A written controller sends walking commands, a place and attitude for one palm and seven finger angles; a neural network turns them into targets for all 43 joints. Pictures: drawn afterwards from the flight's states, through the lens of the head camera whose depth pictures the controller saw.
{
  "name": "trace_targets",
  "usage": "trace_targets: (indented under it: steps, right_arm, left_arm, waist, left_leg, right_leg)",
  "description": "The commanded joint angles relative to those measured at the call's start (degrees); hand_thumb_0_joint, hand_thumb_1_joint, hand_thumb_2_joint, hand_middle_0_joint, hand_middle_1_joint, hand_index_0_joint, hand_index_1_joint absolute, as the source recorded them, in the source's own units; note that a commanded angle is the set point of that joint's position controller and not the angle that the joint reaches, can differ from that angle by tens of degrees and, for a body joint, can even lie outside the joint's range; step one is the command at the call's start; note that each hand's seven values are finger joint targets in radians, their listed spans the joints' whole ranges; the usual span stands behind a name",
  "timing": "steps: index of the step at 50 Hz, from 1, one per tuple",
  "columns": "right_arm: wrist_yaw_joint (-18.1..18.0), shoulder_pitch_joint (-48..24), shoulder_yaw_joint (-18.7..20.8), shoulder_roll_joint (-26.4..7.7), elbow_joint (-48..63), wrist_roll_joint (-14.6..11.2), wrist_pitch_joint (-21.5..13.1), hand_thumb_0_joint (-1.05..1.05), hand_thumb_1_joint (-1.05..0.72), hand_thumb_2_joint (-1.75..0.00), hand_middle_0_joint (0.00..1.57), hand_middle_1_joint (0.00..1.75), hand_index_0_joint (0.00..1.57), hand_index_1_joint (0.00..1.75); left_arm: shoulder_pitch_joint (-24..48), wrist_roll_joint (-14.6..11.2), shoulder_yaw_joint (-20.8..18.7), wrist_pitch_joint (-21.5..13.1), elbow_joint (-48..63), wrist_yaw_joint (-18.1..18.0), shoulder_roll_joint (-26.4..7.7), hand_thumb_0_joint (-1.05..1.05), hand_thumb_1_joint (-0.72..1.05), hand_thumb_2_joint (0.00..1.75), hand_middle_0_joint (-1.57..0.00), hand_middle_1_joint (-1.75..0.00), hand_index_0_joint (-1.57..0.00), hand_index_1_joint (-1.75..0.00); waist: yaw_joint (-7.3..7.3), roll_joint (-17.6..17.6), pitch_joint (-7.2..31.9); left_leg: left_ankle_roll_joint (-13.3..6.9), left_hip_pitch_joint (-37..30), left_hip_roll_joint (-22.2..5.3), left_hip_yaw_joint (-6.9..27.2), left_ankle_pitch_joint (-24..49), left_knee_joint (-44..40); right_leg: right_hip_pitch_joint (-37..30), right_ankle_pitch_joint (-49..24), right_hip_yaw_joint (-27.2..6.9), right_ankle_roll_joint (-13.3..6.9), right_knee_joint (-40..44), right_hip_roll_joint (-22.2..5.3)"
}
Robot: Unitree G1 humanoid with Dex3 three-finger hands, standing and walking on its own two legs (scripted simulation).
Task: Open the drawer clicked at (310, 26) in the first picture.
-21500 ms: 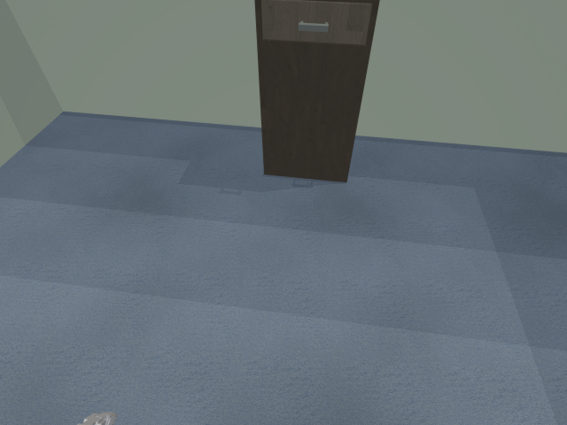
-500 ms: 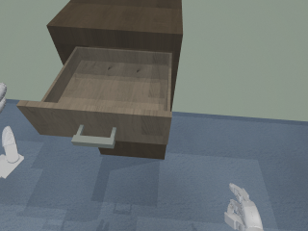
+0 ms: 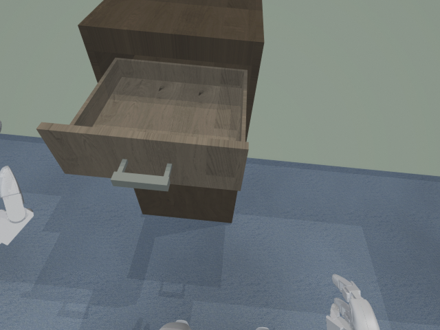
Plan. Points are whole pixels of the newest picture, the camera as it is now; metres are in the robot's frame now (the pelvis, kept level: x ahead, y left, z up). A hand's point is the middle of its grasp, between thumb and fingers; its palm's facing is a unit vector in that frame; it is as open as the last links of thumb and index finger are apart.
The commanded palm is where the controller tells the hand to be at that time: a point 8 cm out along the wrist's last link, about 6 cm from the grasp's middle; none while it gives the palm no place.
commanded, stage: step back with the hand held close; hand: left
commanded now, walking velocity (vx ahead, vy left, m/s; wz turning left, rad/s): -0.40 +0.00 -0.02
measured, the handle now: (143, 173) +0.39 +0.19 +0.04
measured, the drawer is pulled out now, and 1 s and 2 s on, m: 0.30 0.30 0.30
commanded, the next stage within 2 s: stop stepping back and stand still in 0.42 s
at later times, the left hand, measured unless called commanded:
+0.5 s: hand (23, 286) +0.13 +0.20 +0.21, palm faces +0.30 -0.82 -0.48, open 7.4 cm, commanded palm +0.06 +0.25 +0.22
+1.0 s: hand out of the picture +0.00 +0.20 +0.21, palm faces +0.43 -0.82 -0.38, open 7.4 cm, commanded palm -0.06 +0.24 +0.22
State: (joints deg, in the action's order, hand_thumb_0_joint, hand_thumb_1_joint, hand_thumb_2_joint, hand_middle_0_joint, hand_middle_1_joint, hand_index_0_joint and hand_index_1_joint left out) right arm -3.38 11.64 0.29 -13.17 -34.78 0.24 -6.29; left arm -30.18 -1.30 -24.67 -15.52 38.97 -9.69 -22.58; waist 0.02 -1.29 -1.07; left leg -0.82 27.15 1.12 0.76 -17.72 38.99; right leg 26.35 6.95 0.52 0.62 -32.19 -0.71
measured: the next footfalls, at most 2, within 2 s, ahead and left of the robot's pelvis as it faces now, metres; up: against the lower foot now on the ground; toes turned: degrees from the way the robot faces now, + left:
right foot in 0.30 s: -0.15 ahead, -0.14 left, +0.00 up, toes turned +6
left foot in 0.52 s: -0.03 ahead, +0.07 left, +0.00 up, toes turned -1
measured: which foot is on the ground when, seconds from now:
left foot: down 0.00-0.32, up 0.34-0.50, down 0.52-0.74, up 0.76-0.98, down 1.00-1.00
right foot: down 0.00-0.04, up 0.06-0.28, down 0.30-1.00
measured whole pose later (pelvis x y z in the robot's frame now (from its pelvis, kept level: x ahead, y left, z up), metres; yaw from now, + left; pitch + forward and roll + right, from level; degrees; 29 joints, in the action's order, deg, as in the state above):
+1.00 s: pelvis -0.20 -0.03 +0.02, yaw -1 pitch +1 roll +1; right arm -4.5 19.1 0.4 -14.4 -37.2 0.7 -6.2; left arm -32.4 -1.0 -21.1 -12.0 33.1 -9.8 -19.9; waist -1.3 -1.5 5.3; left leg -2.3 13.5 -2.2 -2.6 -23.4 29.2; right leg 17.5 11.5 5.1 -2.8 -27.5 -0.6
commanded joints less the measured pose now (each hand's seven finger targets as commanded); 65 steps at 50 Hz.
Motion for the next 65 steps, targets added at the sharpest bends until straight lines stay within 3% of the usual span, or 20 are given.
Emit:
trace_targets:
  steps: [1,3,7,12,14,16,19,21,24,27,31,35,38,42,47,51,53,57,61,65]
  right_arm:
    - [-1.28,-5.5,2.92,-7.22,9.2,-0.06,-2.32,0.0,-0.9,-0.9,0.2,0.3,0.2,0.3]
    - [-1.53,-5.82,3.59,-7.4,10.36,0.51,-3.83,0.0,-0.9,-0.9,0.2,0.3,0.2,0.3]
    - [-0.68,-4.59,3.53,-5.78,7.4,1.42,-6.5,0.0,-0.9,-0.9,0.2,0.3,0.2,0.3]
    - [0.86,-6.64,2.4,-6.19,5.22,1.71,-7.24,0.0,-0.9,-0.9,0.2,0.3,0.2,0.3]
    - [1.15,-7.92,2.3,-6.32,6.12,1.09,-6.34,0.0,-0.9,-0.9,0.2,0.3,0.2,0.3]
    - [1.05,-8.15,1.52,-4.48,6.3,0.5,-4.82,0.0,-0.9,-0.9,0.2,0.3,0.2,0.3]
    - [-0.01,-9.24,0.92,-3.2,8.67,-0.68,-3.04,0.0,-0.9,-0.9,0.2,0.3,0.2,0.3]
    - [-0.67,-9.58,-0.79,-2.13,8.59,-0.35,-1.9,0.0,-0.9,-0.9,0.2,0.3,0.2,0.3]
    - [-1.52,-6.98,0.59,-5.33,8.1,-0.6,-1.17,0.0,-0.9,-0.9,0.2,0.3,0.2,0.3]
    - [0.24,-3.96,3.6,-6.76,9.06,-0.64,-3.86,0.0,-0.9,-0.9,0.2,0.3,0.2,0.3]
    - [0.87,-2.75,2.82,-6.23,9.29,0.14,-5.09,0.0,-0.9,-0.9,0.2,0.3,0.2,0.3]
    - [-0.32,-5.17,2.22,-6.83,11.6,-0.46,-4.04,0.0,-0.9,-0.9,0.2,0.3,0.2,0.3]
    - [-0.66,-4.32,2.82,-5.71,9.61,-0.47,-1.95,0.0,-0.9,-0.9,0.2,0.3,0.2,0.3]
    - [-1.18,-2.85,2.22,-5.49,7.49,0.11,-1.72,0.0,-0.9,-0.9,0.2,0.3,0.2,0.3]
    - [-1.74,-1.58,1.77,-5.33,6.66,0.65,-3.71,0.0,-0.9,-0.9,0.2,0.3,0.2,0.3]
    - [-1.37,-1.84,2.74,-7.98,8.93,0.38,-4.64,0.0,-0.9,-0.9,0.2,0.3,0.2,0.3]
    - [-1.36,-2.31,1.91,-6.15,8.24,-0.3,-4.65,0.0,-0.9,-0.9,0.2,0.3,0.2,0.3]
    - [-1.44,-2.22,1.97,-6.44,7.03,-0.12,-5.48,0.0,-0.9,-0.9,0.2,0.3,0.2,0.3]
    - [-0.27,-1.55,2.53,-5.09,5.83,-0.32,-4.4,0.0,-0.9,-0.9,0.2,0.3,0.2,0.3]
    - [-0.06,-2.51,1.49,-4.17,6.18,0.01,-3.54,0.0,-0.9,-0.9,0.2,0.3,0.2,0.3]
  left_arm:
    - [-0.43,-0.63,-7.71,-3.22,10.1,-1.37,-10.54,0.0,0.9,0.9,-0.2,-0.3,-0.2,-0.3]
    - [-0.07,0.01,-8.72,-3.85,12.18,-0.86,-9.76,0.0,0.9,0.9,-0.2,-0.3,-0.2,-0.3]
    - [-2.62,-1.6,-6.42,-2.81,11.11,-0.89,-8.2,0.0,0.9,0.9,-0.2,-0.3,-0.2,-0.3]
    - [1.93,-2.54,-4.64,-1.39,12.84,0.57,-9.12,0.0,0.9,0.9,-0.2,-0.3,-0.2,-0.3]
    - [2.56,-2.79,-6.29,-1.79,12.99,1.36,-11.17,0.0,0.9,0.9,-0.2,-0.3,-0.2,-0.3]
    - [2.57,-2.61,-9.34,-2.72,11.85,0.68,-15.33,0.0,0.9,0.9,-0.2,-0.3,-0.2,-0.3]
    - [-2.68,-1.27,-8.7,0.01,8.58,0.47,-13.72,0.0,0.9,0.9,-0.2,-0.3,-0.2,-0.3]
    - [-3.18,-1.1,-6.96,0.81,7.58,1.12,-11.35,0.0,0.9,0.9,-0.2,-0.3,-0.2,-0.3]
    - [-0.75,-1.7,-5.91,0.02,11.68,1.51,-12.23,0.0,0.9,0.9,-0.2,-0.3,-0.2,-0.3]
    - [-7.92,-2.75,-6.9,-1.8,10.23,2.06,-11.8,0.0,0.9,0.9,-0.2,-0.3,-0.2,-0.3]
    - [-9.91,-2.23,-8.53,-0.38,18.2,0.61,-12.44,0.0,0.9,0.9,-0.2,-0.3,-0.2,-0.3]
    - [-8.57,-2.21,-9.93,1.08,14.39,-0.45,-12.96,0.0,0.9,0.9,-0.2,-0.3,-0.2,-0.3]
    - [-2.43,-1.9,-8.96,1.19,9.2,-0.96,-12.99,0.0,0.9,0.9,-0.2,-0.3,-0.2,-0.3]
    - [0.02,-0.49,-4.81,0.72,1.85,-0.65,-9.33,0.0,0.9,0.9,-0.2,-0.3,-0.2,-0.3]
    - [0.71,0.61,-2.28,0.09,4.13,-0.82,-8.37,0.0,0.9,0.9,-0.2,-0.3,-0.2,-0.3]
    - [0.26,-0.16,-4.87,-1.34,9.77,-1.0,-10.52,0.0,0.9,0.9,-0.2,-0.3,-0.2,-0.3]
    - [-1.39,0.38,-6.29,-1.32,9.35,-1.32,-10.62,0.0,0.9,0.9,-0.2,-0.3,-0.2,-0.3]
    - [-0.15,0.3,-5.93,-0.84,3.89,-1.5,-9.39,0.0,0.9,0.9,-0.2,-0.3,-0.2,-0.3]
    - [2.31,-0.06,-4.83,-0.77,1.47,-0.8,-9.28,0.0,0.9,0.9,-0.2,-0.3,-0.2,-0.3]
    - [1.64,0.12,-5.08,-0.96,4.97,-0.78,-9.23,0.0,0.9,0.9,-0.2,-0.3,-0.2,-0.3]
  waist:
    - [-0.79,7.4,6.15]
    - [0.07,17.67,7.95]
    - [0.58,11.85,9.63]
    - [0.97,12.14,11.12]
    - [1.2,6.36,10.51]
    - [0.73,-4.91,11.58]
    - [0.88,-10.28,11.5]
    - [0.27,-6.47,9.84]
    - [-0.89,2.57,10.34]
    - [0.86,10.5,18.29]
    - [-0.21,13.6,15.49]
    - [-0.79,9.81,5.45]
    - [-0.49,-10.5,2.58]
    - [-1.85,-4.99,1.45]
    - [-1.24,-3.27,1.84]
    - [-0.8,8.97,4.33]
    - [-0.79,15.22,1.5]
    - [-1.1,5.43,-0.96]
    - [-1.07,-10.3,0.27]
    - [-1.68,-3.37,3.51]
  left_leg:
    - [-2.89,0.42,-7.36,9.32,-7.05,-16.5]
    - [-8.03,17.41,-19.08,21.45,-18.23,-31.83]
    - [-8.08,-5.82,-16.87,13.49,16.07,-20.14]
    - [-5.77,-12.28,-15.74,11.75,22.2,-20.01]
    - [-2.33,-11.06,-11.09,6.9,14.48,-15.0]
    - [2.82,-10.32,-2.26,-2.75,1.66,-0.21]
    - [3.12,4.72,-0.14,-0.88,-9.02,13.63]
    - [3.11,1.16,-0.47,-3.65,-5.4,2.95]
    - [1.37,-12.03,-3.36,-1.53,29.55,-17.14]
    - [-5.92,-27.92,-18.9,11.09,58.85,-17.18]
    - [-6.01,-21.98,-15.63,7.27,39.89,-17.05]
    - [-1.82,2.04,-9.28,2.66,-13.25,-23.23]
    - [2.39,-4.17,-1.09,0.18,-5.85,12.67]
    - [1.21,-2.05,-3.29,-2.09,-3.23,11.84]
    - [-1.54,-11.45,-1.71,-6.08,-6.14,-11.86]
    - [-5.67,-12.29,-11.78,8.83,-5.06,-21.67]
    - [-5.83,-2.35,-14.35,10.89,-24.24,-28.49]
    - [-3.89,0.28,-10.24,4.26,-13.73,-19.4]
    - [-0.4,-1.17,-1.95,-3.56,-8.25,6.73]
    - [-0.87,-12.51,-3.59,-2.72,-2.32,-7.84]
  right_leg:
    - [-3.64,15.94,-3.69,-1.49,2.09,-1.93]
    - [-19.64,15.78,-0.06,0.49,-23.37,6.56]
    - [-5.8,23.3,-2.09,-0.6,-18.37,4.05]
    - [-11.63,16.09,-0.71,-1.13,0.83,4.13]
    - [-12.57,4.48,-3.93,-3.09,13.34,-0.04]
    - [-7.64,-11.42,-16.49,-7.82,18.01,-15.38]
    - [-19.6,-48.37,-10.68,-7.87,8.38,-16.37]
    - [-20.08,-50.25,-7.34,-7.23,6.91,-13.18]
    - [-17.02,-34.15,-1.69,-1.32,2.41,-4.43]
    - [-5.66,21.29,-2.65,-0.68,-11.14,2.95]
    - [-6.97,18.45,-0.2,0.13,-9.51,2.39]
    - [-21.93,16.33,1.92,-1.07,5.47,0.91]
    - [-0.01,41.56,-27.6,-10.65,28.01,-20.1]
    - [-2.7,30.18,-13.66,-8.07,23.52,-15.04]
    - [-6.73,29.52,-11.38,-6.56,20.09,-12.47]
    - [-10.38,13.43,-0.74,-1.3,0.96,-0.83]
    - [-12.08,17.41,2.44,-0.71,-5.07,1.02]
    - [-15.63,12.22,-0.78,-1.58,3.36,-0.4]
    - [-9.83,31.88,-24.58,-9.86,21.86,-15.62]
    - [-8.33,14.15,-12.35,-8.21,15.3,-13.07]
